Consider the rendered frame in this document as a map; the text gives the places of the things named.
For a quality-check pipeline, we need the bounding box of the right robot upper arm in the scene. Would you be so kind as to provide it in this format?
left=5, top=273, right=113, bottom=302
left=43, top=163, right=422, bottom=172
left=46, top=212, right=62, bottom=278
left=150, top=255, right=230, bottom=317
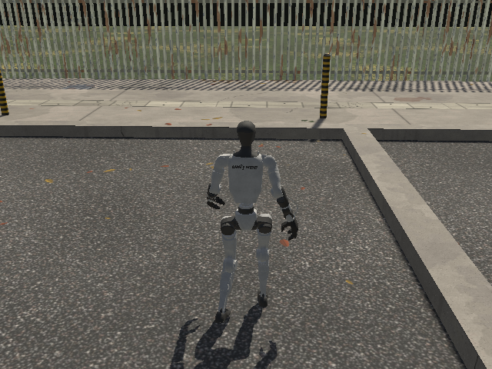
left=262, top=155, right=283, bottom=198

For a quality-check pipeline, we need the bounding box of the robot left hand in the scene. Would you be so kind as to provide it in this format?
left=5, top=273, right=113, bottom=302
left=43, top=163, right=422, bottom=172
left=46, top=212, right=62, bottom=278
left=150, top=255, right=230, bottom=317
left=207, top=196, right=225, bottom=209

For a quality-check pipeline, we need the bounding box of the robot right hand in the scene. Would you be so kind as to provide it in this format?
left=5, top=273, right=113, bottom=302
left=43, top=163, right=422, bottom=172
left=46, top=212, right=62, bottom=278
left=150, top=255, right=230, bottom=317
left=281, top=218, right=298, bottom=241

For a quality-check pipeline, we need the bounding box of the robot right forearm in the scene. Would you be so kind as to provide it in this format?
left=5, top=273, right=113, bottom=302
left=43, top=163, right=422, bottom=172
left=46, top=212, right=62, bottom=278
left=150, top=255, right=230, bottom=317
left=277, top=186, right=295, bottom=222

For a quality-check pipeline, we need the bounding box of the left robot upper arm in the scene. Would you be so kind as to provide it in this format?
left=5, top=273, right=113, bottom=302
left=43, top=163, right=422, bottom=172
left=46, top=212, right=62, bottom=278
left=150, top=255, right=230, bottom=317
left=209, top=154, right=231, bottom=194

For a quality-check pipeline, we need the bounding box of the robot left shin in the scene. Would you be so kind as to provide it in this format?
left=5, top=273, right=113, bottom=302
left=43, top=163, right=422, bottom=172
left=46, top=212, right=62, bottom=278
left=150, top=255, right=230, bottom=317
left=218, top=258, right=234, bottom=314

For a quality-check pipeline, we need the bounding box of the robot left forearm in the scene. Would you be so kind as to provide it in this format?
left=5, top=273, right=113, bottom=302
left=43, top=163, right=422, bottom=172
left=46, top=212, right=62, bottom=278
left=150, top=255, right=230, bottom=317
left=207, top=183, right=218, bottom=202

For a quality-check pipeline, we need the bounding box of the robot right thigh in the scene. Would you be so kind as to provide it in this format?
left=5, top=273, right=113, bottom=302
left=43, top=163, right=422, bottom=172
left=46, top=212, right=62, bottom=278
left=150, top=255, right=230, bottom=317
left=256, top=214, right=272, bottom=262

